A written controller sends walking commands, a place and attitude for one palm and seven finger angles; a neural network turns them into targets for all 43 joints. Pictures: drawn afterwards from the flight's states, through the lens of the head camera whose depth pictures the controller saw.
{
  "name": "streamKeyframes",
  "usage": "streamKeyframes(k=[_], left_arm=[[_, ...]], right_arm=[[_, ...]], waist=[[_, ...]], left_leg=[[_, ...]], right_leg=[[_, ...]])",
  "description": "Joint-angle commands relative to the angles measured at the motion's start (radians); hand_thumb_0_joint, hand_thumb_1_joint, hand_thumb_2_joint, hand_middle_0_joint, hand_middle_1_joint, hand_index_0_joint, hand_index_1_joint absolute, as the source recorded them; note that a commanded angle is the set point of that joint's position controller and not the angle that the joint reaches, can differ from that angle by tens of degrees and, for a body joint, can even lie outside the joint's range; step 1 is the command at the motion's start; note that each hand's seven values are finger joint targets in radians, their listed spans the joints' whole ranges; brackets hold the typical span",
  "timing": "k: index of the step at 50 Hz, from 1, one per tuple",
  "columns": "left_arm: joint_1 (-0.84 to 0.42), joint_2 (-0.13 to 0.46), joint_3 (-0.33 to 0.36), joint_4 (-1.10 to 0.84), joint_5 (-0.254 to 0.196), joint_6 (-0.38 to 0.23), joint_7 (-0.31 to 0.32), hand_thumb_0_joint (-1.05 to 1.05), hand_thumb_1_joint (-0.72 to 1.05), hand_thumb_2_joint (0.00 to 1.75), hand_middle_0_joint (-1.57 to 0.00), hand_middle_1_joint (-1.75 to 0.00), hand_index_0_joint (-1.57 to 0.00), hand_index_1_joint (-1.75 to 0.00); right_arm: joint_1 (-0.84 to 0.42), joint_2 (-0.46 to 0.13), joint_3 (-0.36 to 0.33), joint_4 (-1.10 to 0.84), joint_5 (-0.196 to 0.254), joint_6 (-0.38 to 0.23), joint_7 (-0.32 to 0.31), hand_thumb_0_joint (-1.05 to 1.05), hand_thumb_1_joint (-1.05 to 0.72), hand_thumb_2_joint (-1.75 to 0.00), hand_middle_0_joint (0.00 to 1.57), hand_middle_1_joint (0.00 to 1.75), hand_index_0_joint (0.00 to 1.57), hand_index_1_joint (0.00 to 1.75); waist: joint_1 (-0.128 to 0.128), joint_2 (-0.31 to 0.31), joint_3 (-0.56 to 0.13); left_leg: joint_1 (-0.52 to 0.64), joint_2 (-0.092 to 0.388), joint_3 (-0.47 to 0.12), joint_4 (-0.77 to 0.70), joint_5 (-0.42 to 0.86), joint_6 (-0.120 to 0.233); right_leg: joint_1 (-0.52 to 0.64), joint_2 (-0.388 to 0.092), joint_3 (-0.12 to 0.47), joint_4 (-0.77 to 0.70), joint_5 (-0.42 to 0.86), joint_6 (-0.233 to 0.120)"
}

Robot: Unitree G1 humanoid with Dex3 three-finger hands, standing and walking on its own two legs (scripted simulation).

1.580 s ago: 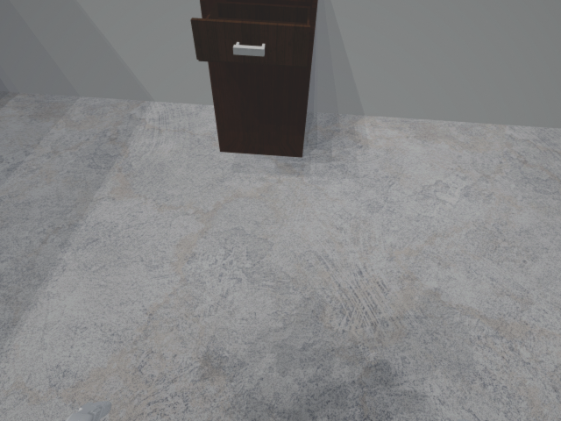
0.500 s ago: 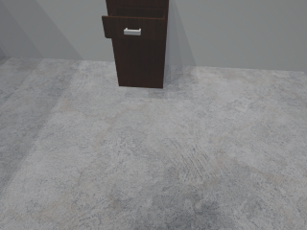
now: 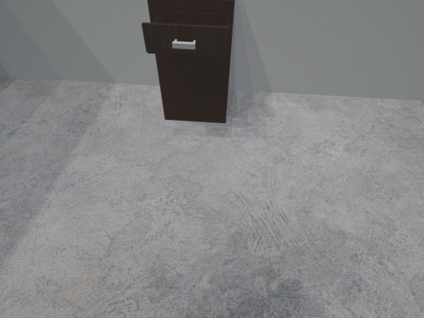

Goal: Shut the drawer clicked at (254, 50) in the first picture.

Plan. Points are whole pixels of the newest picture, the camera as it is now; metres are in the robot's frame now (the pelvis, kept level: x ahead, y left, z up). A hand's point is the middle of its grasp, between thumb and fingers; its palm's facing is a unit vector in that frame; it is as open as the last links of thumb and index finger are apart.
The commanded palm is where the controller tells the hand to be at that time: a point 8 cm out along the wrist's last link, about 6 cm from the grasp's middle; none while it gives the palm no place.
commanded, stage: walk to a spot facing it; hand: left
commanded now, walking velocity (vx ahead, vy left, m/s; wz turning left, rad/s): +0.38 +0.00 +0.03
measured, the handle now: (184, 43) +1.31 +0.21 -0.07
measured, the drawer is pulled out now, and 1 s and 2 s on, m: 0.24 0.24 0.24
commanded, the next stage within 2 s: take the last steps up to it in 1.46 s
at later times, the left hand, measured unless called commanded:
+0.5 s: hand (136, 313) +0.17 +0.18 -0.18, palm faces -0.03 -0.98 -0.18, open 7.3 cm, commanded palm none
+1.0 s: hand (145, 273) +0.26 +0.19 -0.21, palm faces +0.14 -0.98 -0.12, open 7.3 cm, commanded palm none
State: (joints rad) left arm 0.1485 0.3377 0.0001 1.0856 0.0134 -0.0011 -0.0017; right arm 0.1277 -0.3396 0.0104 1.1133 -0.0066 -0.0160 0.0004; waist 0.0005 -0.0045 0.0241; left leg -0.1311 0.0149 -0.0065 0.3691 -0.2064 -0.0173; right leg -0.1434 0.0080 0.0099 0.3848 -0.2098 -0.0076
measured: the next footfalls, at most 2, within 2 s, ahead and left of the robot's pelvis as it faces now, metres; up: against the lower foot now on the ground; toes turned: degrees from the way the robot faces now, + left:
right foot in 0.54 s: +0.27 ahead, -0.13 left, +0.00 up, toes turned -8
left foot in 0.92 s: +0.39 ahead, +0.12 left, +0.00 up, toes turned +14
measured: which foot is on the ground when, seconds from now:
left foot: down 0.00-0.54, up 0.56-0.90, down 0.92-1.00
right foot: down 0.00-0.24, up 0.26-0.52, down 0.54-0.92, up 0.94-1.00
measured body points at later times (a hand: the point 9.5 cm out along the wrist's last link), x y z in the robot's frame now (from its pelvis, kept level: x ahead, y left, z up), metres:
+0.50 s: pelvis +0.12 +0.00 -0.01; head +0.15 -0.01 +0.44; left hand +0.17 +0.23 -0.17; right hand -0.03 -0.19 -0.15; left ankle +0.00 +0.13 -0.75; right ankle +0.20 -0.12 -0.72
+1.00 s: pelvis +0.32 +0.02 -0.02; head +0.32 +0.05 +0.43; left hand +0.26 +0.24 -0.19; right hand +0.43 -0.21 -0.14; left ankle +0.35 +0.11 -0.75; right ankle +0.25 -0.12 -0.70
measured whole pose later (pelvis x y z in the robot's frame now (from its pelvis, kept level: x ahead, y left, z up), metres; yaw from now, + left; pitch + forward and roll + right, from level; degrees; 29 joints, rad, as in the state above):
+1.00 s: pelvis +0.32 +0.02 -0.02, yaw +4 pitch -1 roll -2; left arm 0.37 0.18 0.06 1.11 0.03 -0.01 -0.01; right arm 0.18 -0.16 -0.05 0.97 -0.03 -0.09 0.01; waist 0.01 -0.05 0.02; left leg -0.35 0.08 0.16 0.66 -0.28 0.06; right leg -0.29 -0.07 -0.10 0.97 -0.46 -0.01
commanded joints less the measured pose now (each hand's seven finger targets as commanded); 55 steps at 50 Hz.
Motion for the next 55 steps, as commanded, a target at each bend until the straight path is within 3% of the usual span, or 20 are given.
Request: streamKeyframes(k=[1,7,10,12,13,14,19,23,25,26,27,28,30,34,44,45,46,47,50,55], left_arm=[[0.062,0.089,0.013,-0.025,0.005,0.001,0.013,0.0,0.9,0.9,-0.2,-0.3,-0.2,-0.3],[0.163,0.111,0.05,-0.043,0.003,-0.005,0.0,0.0,0.9,0.9,-0.2,-0.3,-0.2,-0.3],[0.145,0.077,0.057,-0.06,0.002,-0.016,0.0,0.0,0.9,0.9,-0.2,-0.3,-0.2,-0.3],[0.087,-0.008,0.046,-0.094,0.006,-0.018,-0.009,0.0,0.9,0.9,-0.2,-0.3,-0.2,-0.3],[-0.001,-0.034,0.04,-0.14,0.009,-0.031,-0.005,0.0,0.9,0.9,-0.2,-0.3,-0.2,-0.3],[-0.042,-0.03,0.046,-0.16,0.011,-0.043,-0.004,0.0,0.9,0.9,-0.2,-0.3,-0.2,-0.3],[-0.007,-0.098,0.048,-0.144,0.003,-0.039,-0.03,0.0,0.9,0.9,-0.2,-0.3,-0.2,-0.3],[0.04,-0.127,0.057,-0.128,0.002,-0.038,-0.035,0.0,0.9,0.9,-0.2,-0.3,-0.2,-0.3],[0.201,-0.096,0.074,-0.077,0.009,-0.045,-0.027,0.0,0.9,0.9,-0.2,-0.3,-0.2,-0.3],[0.341,-0.033,0.089,-0.037,0.013,-0.056,-0.018,0.0,0.9,0.9,-0.2,-0.3,-0.2,-0.3],[0.471,0.08,0.12,-0.006,0.019,-0.07,0.001,0.0,0.9,0.9,-0.2,-0.3,-0.2,-0.3],[0.499,0.118,0.122,0.002,0.002,-0.064,0.006,0.0,0.9,0.9,-0.2,-0.3,-0.2,-0.3],[0.301,0.046,0.096,-0.042,0.004,-0.062,0.014,0.0,0.9,0.9,-0.2,-0.3,-0.2,-0.3],[0.159,-0.059,0.067,-0.065,0.019,-0.073,0.023,0.0,0.9,0.9,-0.2,-0.3,-0.2,-0.3],[0.204,-0.017,0.079,-0.036,0.015,-0.062,0.007,0.0,0.9,0.9,-0.2,-0.3,-0.2,-0.3],[0.204,-0.044,0.073,-0.043,0.013,-0.059,0.004,0.0,0.9,0.9,-0.2,-0.3,-0.2,-0.3],[0.211,-0.105,0.064,-0.069,0.006,-0.058,-0.006,0.0,0.9,0.9,-0.2,-0.3,-0.2,-0.3],[0.145,-0.109,0.06,-0.124,0.01,-0.061,-0.009,0.0,0.9,0.9,-0.2,-0.3,-0.2,-0.3],[0.117,-0.098,0.073,-0.096,0.019,-0.056,-0.02,0.0,0.9,0.9,-0.2,-0.3,-0.2,-0.3],[0.156,-0.134,0.065,-0.066,0.021,-0.027,-0.022,0.0,0.9,0.9,-0.2,-0.3,-0.2,-0.3]], right_arm=[[0.047,-0.066,-0.012,-0.029,-0.012,0.008,-0.005,0.0,-0.9,-0.9,0.2,0.3,0.2,0.3],[0.125,-0.026,-0.027,-0.064,-0.018,-0.003,-0.002,0.0,-0.9,-0.9,0.2,0.3,0.2,0.3],[0.215,-0.002,-0.034,-0.05,-0.014,-0.021,-0.002,0.0,-0.9,-0.9,0.2,0.3,0.2,0.3],[0.361,-0.064,-0.058,-0.004,-0.021,-0.03,-0.007,0.0,-0.9,-0.9,0.2,0.3,0.2,0.3],[0.467,-0.076,-0.069,0.02,-0.023,-0.041,-0.018,0.0,-0.9,-0.9,0.2,0.3,0.2,0.3],[0.489,-0.052,-0.063,0.028,-0.02,-0.047,-0.026,0.0,-0.9,-0.9,0.2,0.3,0.2,0.3],[0.388,0.015,-0.059,0.014,-0.018,-0.073,-0.035,0.0,-0.9,-0.9,0.2,0.3,0.2,0.3],[0.365,0.024,-0.064,0.035,-0.018,-0.067,-0.033,0.0,-0.9,-0.9,0.2,0.3,0.2,0.3],[0.362,0.027,-0.067,0.042,-0.012,-0.061,-0.031,0.0,-0.9,-0.9,0.2,0.3,0.2,0.3],[0.357,0.042,-0.066,0.033,-0.006,-0.063,-0.023,0.0,-0.9,-0.9,0.2,0.3,0.2,0.3],[0.38,0.119,-0.052,0.006,0.005,-0.068,-0.012,0.0,-0.9,-0.9,0.2,0.3,0.2,0.3],[0.305,0.131,-0.055,-0.041,0.004,-0.064,-0.012,0.0,-0.9,-0.9,0.2,0.3,0.2,0.3],[0.206,0.13,-0.071,-0.057,-0.009,-0.052,0.0,0.0,-0.9,-0.9,0.2,0.3,0.2,0.3],[0.296,0.18,-0.07,-0.03,-0.021,-0.009,0.01,0.0,-0.9,-0.9,0.2,0.3,0.2,0.3],[0.198,0.127,-0.079,-0.116,-0.017,-0.039,0.031,0.0,-0.9,-0.9,0.2,0.3,0.2,0.3],[0.294,0.08,-0.089,-0.089,-0.02,-0.045,0.021,0.0,-0.9,-0.9,0.2,0.3,0.2,0.3],[0.422,-0.032,-0.117,-0.065,-0.031,-0.053,0.01,0.0,-0.9,-0.9,0.2,0.3,0.2,0.3],[0.497,-0.085,-0.124,-0.053,-0.03,-0.048,-0.002,0.0,-0.9,-0.9,0.2,0.3,0.2,0.3],[0.288,0.031,-0.087,-0.102,-0.018,-0.057,-0.018,0.0,-0.9,-0.9,0.2,0.3,0.2,0.3],[0.276,0.083,-0.077,-0.072,-0.01,-0.086,-0.024,0.0,-0.9,-0.9,0.2,0.3,0.2,0.3]], waist=[[0.007,-0.028,-0.025],[0.009,-0.115,0.087],[-0.032,-0.048,0.102],[-0.088,0.23,0.142],[-0.128,0.29,0.173],[-0.122,0.195,0.19],[-0.041,0.138,0.116],[-0.001,0.136,0.112],[0.074,0.08,0.044],[0.135,0.004,-0.034],[0.173,-0.239,-0.141],[0.165,-0.229,-0.14],[0.097,-0.133,0.032],[-0.03,-0.094,0.053],[-0.047,-0.02,0.08],[-0.092,0.094,0.037],[-0.135,0.347,-0.003],[-0.15,0.38,0.0],[-0.062,0.128,0.064],[-0.007,0.076,0.032]], left_leg=[[-0.045,0.071,-0.056,-0.015,-0.167,0.03],[-0.223,0.016,0.025,0.196,-0.254,0.039],[-0.08,0.037,0.024,0.118,-0.224,0.05],[0.069,0.232,-0.277,-0.1,-0.326,0.141],[0.172,0.345,-0.473,-0.195,-0.196,0.219],[0.213,0.389,-0.488,-0.177,-0.007,0.265],[0.116,0.285,-0.179,-0.158,0.176,0.211],[-0.042,0.231,-0.065,-0.122,0.174,0.165],[-0.093,0.175,0.0,0.087,0.289,0.13],[-0.194,0.13,0.044,0.295,0.248,0.094],[-0.41,0.038,0.108,0.648,-0.098,0.056],[-0.516,0.012,0.042,0.893,-0.368,0.063],[-0.566,0.107,-0.004,1.005,-0.22,0.068],[-0.392,0.157,0.035,0.787,-0.116,0.024],[-0.053,0.061,0.182,0.21,-0.044,0.015],[0.081,0.077,0.133,0.136,-0.119,0.028],[0.203,0.284,-0.216,-0.042,-0.311,0.105],[0.235,0.431,-0.494,-0.182,-0.327,0.189],[0.049,0.368,-0.298,-0.206,-0.282,0.173],[0.061,0.285,-0.012,-0.192,0.173,0.169]], right_leg=[[-0.024,-0.112,0.116,-0.08,-0.237,-0.014],[-0.054,-0.202,0.255,-0.126,-0.46,-0.118],[-0.174,-0.167,0.178,-0.027,-0.364,-0.115],[-0.406,0.001,-0.046,0.34,-0.288,-0.039],[-0.585,0.015,-0.076,0.546,-0.339,-0.022],[-0.669,-0.047,-0.014,0.655,-0.328,-0.026],[-0.502,-0.122,-0.056,0.524,-0.186,-0.005],[-0.205,-0.063,-0.148,0.294,-0.032,-0.017],[0.03,-0.015,-0.185,0.2,0.01,-0.034],[0.228,-0.07,-0.11,0.163,-0.02,-0.058],[0.398,-0.359,0.273,0.01,-0.251,-0.15],[0.348,-0.506,0.562,-0.161,-0.359,-0.214],[0.039,-0.462,0.472,-0.216,-0.528,-0.199],[-0.21,-0.351,0.083,-0.222,-0.25,-0.132],[-0.22,-0.26,-0.069,-0.079,-0.233,-0.1],[-0.258,-0.204,-0.121,0.104,-0.171,-0.076],[-0.424,-0.085,-0.205,0.449,-0.233,-0.02],[-0.583,-0.021,-0.148,0.705,-0.38,-0.007],[-0.603,-0.139,-0.023,0.875,-0.124,-0.011],[-0.533,-0.159,-0.047,0.732,-0.012,0.031]])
